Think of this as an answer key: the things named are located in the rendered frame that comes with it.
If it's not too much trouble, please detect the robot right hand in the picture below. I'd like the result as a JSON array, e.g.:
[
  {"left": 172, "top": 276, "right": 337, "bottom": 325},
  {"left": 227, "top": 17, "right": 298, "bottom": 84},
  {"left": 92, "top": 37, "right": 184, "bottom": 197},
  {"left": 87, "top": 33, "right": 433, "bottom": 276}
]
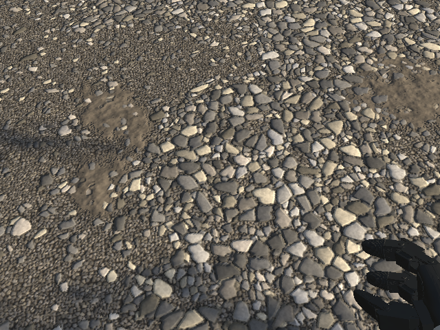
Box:
[{"left": 353, "top": 238, "right": 440, "bottom": 330}]

